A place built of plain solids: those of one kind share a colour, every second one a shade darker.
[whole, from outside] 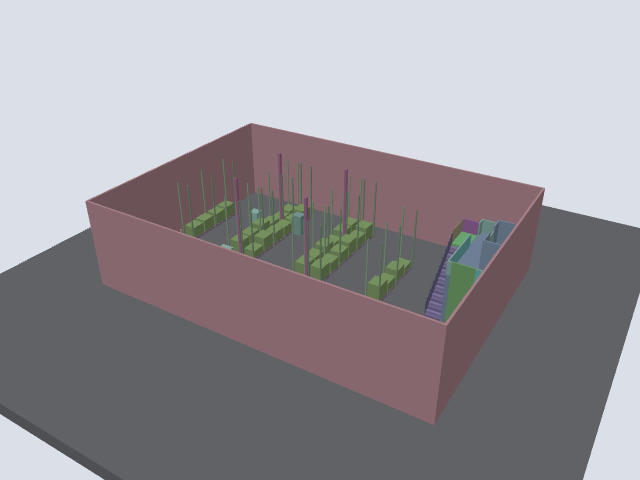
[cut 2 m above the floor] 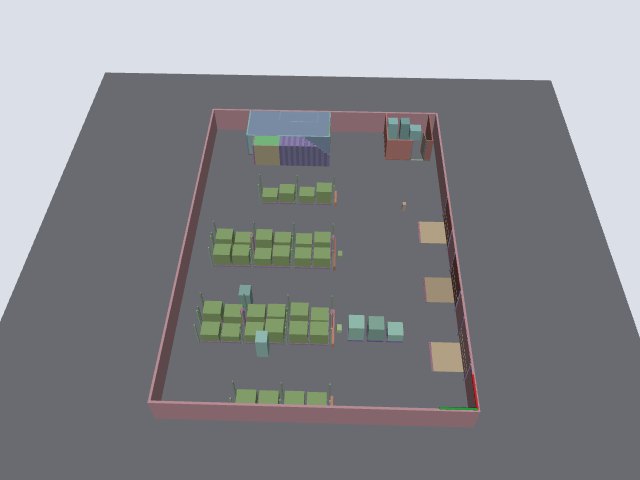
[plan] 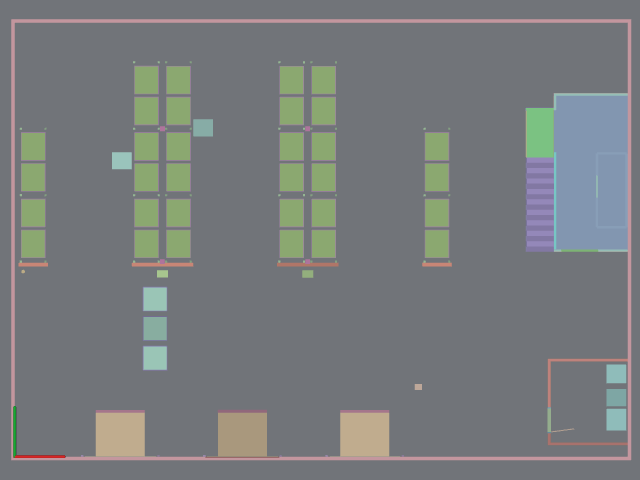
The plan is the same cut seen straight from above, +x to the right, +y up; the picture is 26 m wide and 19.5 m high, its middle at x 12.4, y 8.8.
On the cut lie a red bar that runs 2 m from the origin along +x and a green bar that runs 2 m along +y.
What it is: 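Racking aisles and the goods-in floor of a storage hall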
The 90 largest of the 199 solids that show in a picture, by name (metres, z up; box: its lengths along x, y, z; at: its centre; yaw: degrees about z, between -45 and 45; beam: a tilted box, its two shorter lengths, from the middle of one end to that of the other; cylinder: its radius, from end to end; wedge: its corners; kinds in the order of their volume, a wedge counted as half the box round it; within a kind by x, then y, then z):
{
 "wall_1": {"box": [0.15, 17.92, 6.62], "at": [-0.07, 8.81, 3.26]},
 "wall_2": {"box": [25.2, 0.15, 6.62], "at": [12.45, -0.07, 3.26]},
 "wall_3": {"box": [25.2, 0.15, 6.62], "at": [12.45, 17.69, 3.26]},
 "wall_4": {"box": [0.15, 17.92, 6.62], "at": [24.98, 8.81, 3.26]},
 "mezz_deck_1": {"box": [3.0, 6.44, 3.72], "at": [23.4, 11.54, 1.81]},
 "row_load_1": {"box": [0.95, 1.1, 0.92], "at": [0.75, 8.64, 0.6]},
 "row_load_2": {"box": [0.95, 1.1, 0.99], "at": [0.75, 9.9, 0.63]},
 "row_load_3": {"box": [0.95, 1.1, 0.96], "at": [0.75, 11.34, 0.62]},
 "row_load_4": {"box": [0.95, 1.1, 1.01], "at": [0.75, 12.6, 0.65]},
 "row_load_5": {"box": [0.95, 1.1, 1.02], "at": [5.35, 8.64, 0.65]},
 "row_load_6": {"box": [0.95, 1.1, 1.04], "at": [5.35, 9.9, 0.66]},
 "row_load_7": {"box": [0.95, 1.1, 1.21], "at": [5.35, 11.34, 0.74]},
 "row_load_8": {"box": [0.95, 1.1, 0.8], "at": [5.35, 12.6, 0.54]},
 "row_load_9": {"box": [0.95, 1.1, 0.58], "at": [5.35, 14.04, 0.43]},
 "row_load_10": {"box": [0.95, 1.1, 0.72], "at": [5.35, 15.3, 0.5]},
 "row_load_11": {"box": [0.95, 1.1, 0.63], "at": [6.65, 8.64, 0.46]},
 "row_load_12": {"box": [0.95, 1.1, 1.12], "at": [6.65, 9.9, 0.7]},
 "row_load_13": {"box": [0.95, 1.1, 0.91], "at": [6.65, 11.34, 0.6]},
 "row_load_14": {"box": [0.95, 1.1, 0.83], "at": [6.65, 12.6, 0.55]},
 "row_load_15": {"box": [0.95, 1.1, 0.77], "at": [6.65, 14.04, 0.53]},
 "row_load_16": {"box": [0.95, 1.1, 1.06], "at": [6.65, 15.3, 0.67]},
 "row_load_17": {"box": [0.95, 1.1, 0.95], "at": [11.25, 8.64, 0.62]},
 "row_load_18": {"box": [0.95, 1.1, 0.92], "at": [11.25, 9.9, 0.6]},
 "row_load_19": {"box": [0.95, 1.1, 1.09], "at": [11.25, 11.34, 0.68]},
 "row_load_20": {"box": [0.95, 1.1, 0.76], "at": [11.25, 12.6, 0.52]},
 "row_load_21": {"box": [0.95, 1.1, 1.07], "at": [11.25, 14.04, 0.67]},
 "row_load_22": {"box": [0.95, 1.1, 1.09], "at": [11.25, 15.3, 0.69]},
 "row_load_23": {"box": [0.95, 1.1, 1.06], "at": [12.55, 8.64, 0.67]},
 "row_load_24": {"box": [0.95, 1.1, 0.86], "at": [12.55, 9.9, 0.57]},
 "row_load_25": {"box": [0.95, 1.1, 0.96], "at": [12.55, 11.34, 0.62]},
 "row_load_26": {"box": [0.95, 1.1, 1.2], "at": [12.55, 12.6, 0.74]},
 "row_load_27": {"box": [0.95, 1.1, 0.88], "at": [12.55, 14.04, 0.58]},
 "row_load_28": {"box": [0.95, 1.1, 1.16], "at": [12.55, 15.3, 0.72]},
 "row_load_29": {"box": [0.95, 1.1, 1.2], "at": [17.15, 8.64, 0.74]},
 "row_load_30": {"box": [0.95, 1.1, 0.74], "at": [17.15, 9.9, 0.51]},
 "row_load_31": {"box": [0.95, 1.1, 0.98], "at": [17.15, 11.34, 0.63]},
 "row_load_32": {"box": [0.95, 1.1, 0.56], "at": [17.15, 12.6, 0.42]},
 "mezz_landing_1": {"box": [1.14, 0.1, 4.68], "at": [21.33, 14.12, 2.29]},
 "mezz_landing_2": {"box": [1.1, 1.92, 3.72], "at": [21.35, 13.11, 1.81]},
 "mezz_steps_1": {"box": [1.1, 0.22, 1.02], "at": [21.35, 9.28, 0.46]},
 "mezz_steps_2": {"box": [1.1, 0.22, 1.21], "at": [21.35, 9.49, 0.55]},
 "mezz_steps_3": {"box": [1.1, 0.22, 1.4], "at": [21.35, 9.71, 0.65]},
 "mezz_steps_4": {"box": [1.1, 0.22, 1.6], "at": [21.35, 9.92, 0.75]},
 "mezz_steps_5": {"box": [1.1, 0.22, 1.79], "at": [21.35, 10.13, 0.84]},
 "mezz_steps_6": {"box": [1.1, 0.22, 1.98], "at": [21.35, 10.35, 0.94]},
 "mezz_steps_7": {"box": [1.1, 0.22, 2.18], "at": [21.35, 10.56, 1.04]},
 "mezz_steps_8": {"box": [1.1, 0.22, 2.37], "at": [21.35, 10.77, 1.13]},
 "mezz_steps_9": {"box": [1.1, 0.22, 2.56], "at": [21.35, 10.98, 1.23]},
 "mezz_steps_10": {"box": [1.1, 0.22, 2.76], "at": [21.35, 11.2, 1.33]},
 "mezz_steps_11": {"box": [1.1, 0.22, 2.95], "at": [21.35, 11.41, 1.42]},
 "mezz_steps_12": {"box": [1.1, 0.22, 3.14], "at": [21.35, 11.62, 1.52]},
 "mezz_steps_13": {"box": [1.1, 0.22, 3.34], "at": [21.35, 11.84, 1.62]},
 "mezz_steps_14": {"box": [1.1, 0.22, 3.53], "at": [21.35, 12.05, 1.71]},
 "office_1": {"box": [0.1, 1.2, 6.22], "at": [23.65, 9.92, 3.06]},
 "office_2": {"box": [0.1, 0.9, 6.22], "at": [23.65, 11.87, 3.06]},
 "office_3": {"box": [1.2, 0.1, 6.22], "at": [24.25, 9.32, 3.06]},
 "office_4": {"box": [1.2, 0.1, 6.22], "at": [24.25, 12.32, 3.06]},
 "office_5": {"box": [0.1, 3.0, 6.22], "at": [24.85, 10.82, 3.06]},
 "mezz_par_whole_1": {"box": [0.1, 3.95, 4.72], "at": [21.95, 10.39, 2.31]},
 "mezz_par_whole_2": {"box": [0.1, 0.59, 4.72], "at": [21.95, 14.36, 2.31]},
 "mezz_par_whole_3": {"box": [3.0, 0.1, 4.72], "at": [23.4, 14.71, 2.31]},
 "mezz_par_whole_4": {"box": [1.2, 0.1, 4.72], "at": [24.3, 8.37, 2.31]},
 "lane_load_1": {"box": [0.95, 0.95, 0.66], "at": [5.7, 4.0, 0.47]},
 "lane_load_2": {"box": [0.95, 0.95, 1.25], "at": [5.7, 5.2, 0.76]},
 "lane_load_3": {"box": [0.95, 0.95, 1.33], "at": [5.7, 6.4, 0.8]},
 "room_stock_1": {"box": [0.8, 0.89, 1.0], "at": [24.44, 1.5, 0.45]},
 "room_stock_2": {"box": [0.8, 0.7, 1.68], "at": [24.44, 2.4, 0.79]},
 "room_stock_3": {"box": [0.8, 0.77, 1.66], "at": [24.44, 3.36, 0.78]},
 "mezz_par_1": {"box": [0.1, 3.95, 4.68], "at": [21.95, 10.39, 2.29]},
 "mezz_par_2": {"box": [1.2, 0.1, 4.68], "at": [24.3, 8.37, 2.29]},
 "room_wall_1": {"box": [0.1, 1.97, 2.4], "at": [21.71, 2.99, 1.15]},
 "room_wall_2": {"box": [3.14, 0.1, 2.4], "at": [23.33, 0.52, 1.15]},
 "room_wall_3": {"box": [3.14, 0.1, 2.4], "at": [23.33, 3.92, 1.15]},
 "left_cage_1": {"box": [0.8, 0.7, 1.75], "at": [4.35, 12.02, 0.82]},
 "left_cage_2": {"box": [0.8, 0.7, 1.75], "at": [7.65, 13.35, 0.82]},
 "column_row_1": {"box": [0.2, 0.2, 6.62], "at": [6.0, 7.92, 3.26]},
 "column_row_2": {"box": [0.2, 0.2, 6.62], "at": [6.0, 13.32, 3.26]},
 "column_row_3": {"box": [0.2, 0.2, 6.62], "at": [11.9, 7.92, 3.26]},
 "column_row_4": {"box": [0.2, 0.2, 6.62], "at": [11.9, 13.32, 3.26]},
 "shutter_1": {"box": [3.0, 0.05, 3.25], "at": [9.25, -0.03, 1.57]},
 "shutter_2": {"box": [3.0, 0.05, 3.25], "at": [14.22, -0.03, 1.57]},
 "mezz_gate_1": {"box": [1.5, 0.1, 4.72], "at": [22.95, 8.37, 2.31]},
 "leveller_1": {"box": [2.0, 1.78, 0.07], "at": [4.28, 0.89, -0.02]},
 "leveller_2": {"box": [2.0, 1.78, 0.07], "at": [9.25, 0.89, -0.02]},
 "leveller_3": {"box": [2.0, 1.78, 0.07], "at": [14.22, 0.89, -0.02]},
 "mezz_landing_whole_1": {"box": [1.14, 0.1, 4.72], "at": [21.33, 14.12, 2.31]},
 "row_pal_1": {"box": [1.0, 1.16, 0.19], "at": [0.75, 8.64, 0.04]},
 "row_pal_2": {"box": [1.0, 1.16, 0.19], "at": [0.75, 9.9, 0.04]},
 "mezz_rail_head_1": {"box": [0.04, 1.92, 4.72], "at": [20.78, 13.11, 2.31]},
 "office_door_leaf_1": {"box": [0.06, 0.9, 5.82], "at": [23.65, 10.97, 2.86]}
}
